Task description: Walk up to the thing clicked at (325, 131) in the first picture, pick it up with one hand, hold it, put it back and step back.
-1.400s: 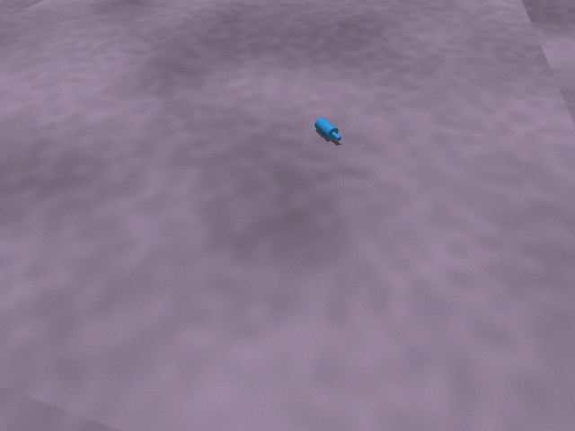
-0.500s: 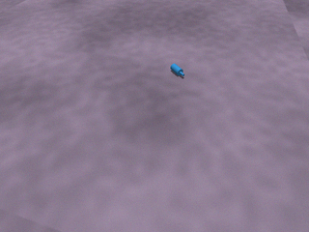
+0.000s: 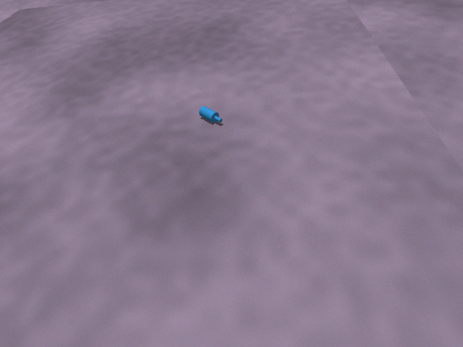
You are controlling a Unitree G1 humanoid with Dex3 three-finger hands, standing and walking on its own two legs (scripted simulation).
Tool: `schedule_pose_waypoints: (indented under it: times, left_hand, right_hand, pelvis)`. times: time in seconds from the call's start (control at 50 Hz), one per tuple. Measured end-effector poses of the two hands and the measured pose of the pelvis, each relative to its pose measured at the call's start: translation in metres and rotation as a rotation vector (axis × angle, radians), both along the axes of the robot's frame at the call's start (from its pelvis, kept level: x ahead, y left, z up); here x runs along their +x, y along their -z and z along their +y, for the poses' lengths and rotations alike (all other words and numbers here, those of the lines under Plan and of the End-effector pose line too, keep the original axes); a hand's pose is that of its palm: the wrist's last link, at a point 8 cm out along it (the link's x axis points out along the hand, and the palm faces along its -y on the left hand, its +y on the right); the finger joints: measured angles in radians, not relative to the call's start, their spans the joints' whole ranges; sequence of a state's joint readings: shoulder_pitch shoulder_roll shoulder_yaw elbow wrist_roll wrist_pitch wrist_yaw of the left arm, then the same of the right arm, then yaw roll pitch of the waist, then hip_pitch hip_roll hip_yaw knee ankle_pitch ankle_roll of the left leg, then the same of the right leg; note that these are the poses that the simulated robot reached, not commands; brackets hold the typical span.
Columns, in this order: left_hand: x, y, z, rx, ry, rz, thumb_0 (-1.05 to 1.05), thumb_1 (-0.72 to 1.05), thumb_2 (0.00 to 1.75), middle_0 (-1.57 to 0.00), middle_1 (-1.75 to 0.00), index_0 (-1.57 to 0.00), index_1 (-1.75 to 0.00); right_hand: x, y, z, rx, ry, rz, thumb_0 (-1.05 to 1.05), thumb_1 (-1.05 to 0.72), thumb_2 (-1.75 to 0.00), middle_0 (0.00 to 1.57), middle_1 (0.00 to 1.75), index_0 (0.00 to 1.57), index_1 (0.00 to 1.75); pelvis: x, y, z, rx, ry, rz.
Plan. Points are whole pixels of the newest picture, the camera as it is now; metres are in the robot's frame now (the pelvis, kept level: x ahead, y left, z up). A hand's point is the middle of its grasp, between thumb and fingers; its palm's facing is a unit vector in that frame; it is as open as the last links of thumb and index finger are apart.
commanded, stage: walk up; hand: left
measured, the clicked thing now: (211, 115) +1.68 +0.27 -0.73
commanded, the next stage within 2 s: none
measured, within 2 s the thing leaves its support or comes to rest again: neither
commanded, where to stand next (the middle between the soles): +1.19 +0.29 m, yaw -42 degrees
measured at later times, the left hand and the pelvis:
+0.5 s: hand (123, 263) +0.35 +0.31 -0.15, palm faces -0.25 -0.86 -0.44, open 7.4 cm; pelvis +0.26 +0.02 -0.02, yaw -13 degrees
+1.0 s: hand (175, 139) +0.74 +0.23 -0.11, palm faces -0.35 -0.79 -0.50, open 7.4 cm; pelvis +0.51 +0.03 -0.02, yaw -23 degrees
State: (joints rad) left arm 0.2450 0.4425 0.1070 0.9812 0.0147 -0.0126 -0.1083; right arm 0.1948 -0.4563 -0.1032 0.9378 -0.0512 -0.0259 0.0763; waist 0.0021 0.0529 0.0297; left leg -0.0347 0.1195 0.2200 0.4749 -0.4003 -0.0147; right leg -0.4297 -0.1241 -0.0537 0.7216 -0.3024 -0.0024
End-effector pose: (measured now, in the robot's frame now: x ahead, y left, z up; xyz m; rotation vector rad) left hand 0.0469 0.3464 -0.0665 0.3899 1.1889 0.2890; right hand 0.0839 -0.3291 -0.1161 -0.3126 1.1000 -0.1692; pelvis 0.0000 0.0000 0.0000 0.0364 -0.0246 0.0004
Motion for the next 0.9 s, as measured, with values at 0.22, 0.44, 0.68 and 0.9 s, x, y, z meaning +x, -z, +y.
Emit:
schedule_pose_waypoints:
  times: [0.22,0.44,0.68,0.9]
  left_hand:
    - [0.076,0.009,-0.046,0.008,0.044,0.013,0.01,0.90,0.90,-0.21,-0.30,-0.20,-0.30]
    - [0.235,0.031,-0.021,-0.023,0.214,0.061,0.01,0.90,0.90,-0.21,-0.30,-0.21,-0.30]
    - [0.501,0.021,-0.009,-0.003,0.448,-0.050,0.01,0.91,0.90,-0.21,-0.30,-0.20,-0.30]
    - [0.671,0.007,-0.075,0.010,0.590,-0.201,0.01,0.90,0.90,-0.21,-0.30,-0.20,-0.30]
  right_hand:
    - [0.105,-0.007,-0.016,0.057,0.005,-0.091,0.01,-0.91,-0.90,0.20,0.30,0.20,0.30]
    - [0.188,-0.027,-0.011,-0.030,0.115,-0.061,0.01,-0.90,-0.90,0.20,0.30,0.20,0.30]
    - [0.225,-0.035,0.054,-0.028,0.367,0.011,0.01,-0.90,-0.90,0.20,0.30,0.20,0.30]
    - [0.265,0.020,0.067,0.059,0.481,0.107,0.01,-0.90,-0.90,0.20,0.30,0.20,0.30]
  pelvis:
    - [0.085,-0.002,-0.023,-0.054,0.111,-0.033]
    - [0.216,0.004,0.008,-0.092,0.211,0.026]
    - [0.355,-0.008,0.044,-0.046,0.311,0.031]
    - [0.469,0.016,0.031,-0.010,0.388,-0.003]
